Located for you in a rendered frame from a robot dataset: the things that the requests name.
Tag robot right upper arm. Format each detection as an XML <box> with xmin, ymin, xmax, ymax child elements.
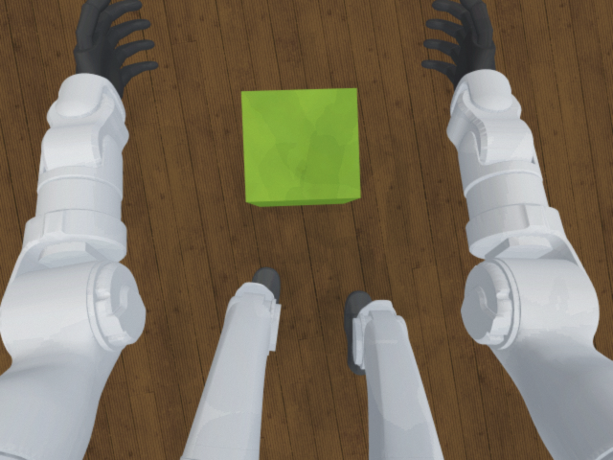
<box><xmin>461</xmin><ymin>258</ymin><xmax>613</xmax><ymax>460</ymax></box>

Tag robot left shin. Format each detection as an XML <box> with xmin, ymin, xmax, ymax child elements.
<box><xmin>224</xmin><ymin>283</ymin><xmax>274</xmax><ymax>321</ymax></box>

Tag robot left upper arm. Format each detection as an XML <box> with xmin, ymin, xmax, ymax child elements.
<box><xmin>0</xmin><ymin>259</ymin><xmax>146</xmax><ymax>460</ymax></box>

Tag robot right hand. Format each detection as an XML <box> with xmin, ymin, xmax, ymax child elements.
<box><xmin>421</xmin><ymin>0</ymin><xmax>496</xmax><ymax>92</ymax></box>

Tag right robot forearm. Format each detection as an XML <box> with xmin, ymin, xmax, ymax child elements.
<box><xmin>446</xmin><ymin>69</ymin><xmax>600</xmax><ymax>333</ymax></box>

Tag robot left hand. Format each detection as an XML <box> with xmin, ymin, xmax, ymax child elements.
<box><xmin>74</xmin><ymin>0</ymin><xmax>158</xmax><ymax>99</ymax></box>

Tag carton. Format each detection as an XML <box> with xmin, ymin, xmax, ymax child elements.
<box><xmin>241</xmin><ymin>88</ymin><xmax>361</xmax><ymax>207</ymax></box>

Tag left robot forearm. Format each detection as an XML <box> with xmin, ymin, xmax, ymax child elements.
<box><xmin>0</xmin><ymin>73</ymin><xmax>129</xmax><ymax>354</ymax></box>

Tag robot left foot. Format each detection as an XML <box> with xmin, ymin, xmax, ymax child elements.
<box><xmin>251</xmin><ymin>267</ymin><xmax>281</xmax><ymax>304</ymax></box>

